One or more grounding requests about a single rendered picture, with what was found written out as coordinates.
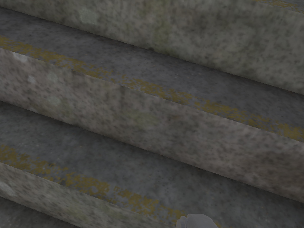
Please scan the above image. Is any right robot thigh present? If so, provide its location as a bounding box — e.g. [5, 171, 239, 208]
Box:
[176, 214, 218, 228]

